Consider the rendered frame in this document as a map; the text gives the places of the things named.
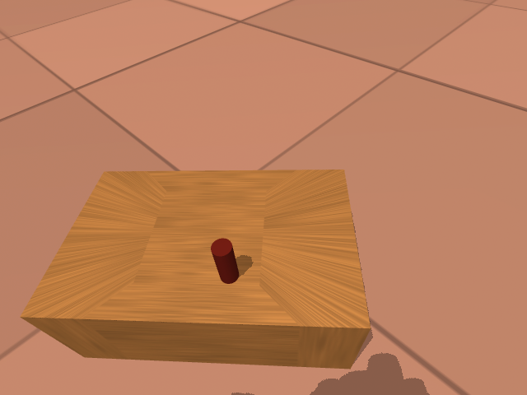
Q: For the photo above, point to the can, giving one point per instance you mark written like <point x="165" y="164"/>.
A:
<point x="225" y="260"/>

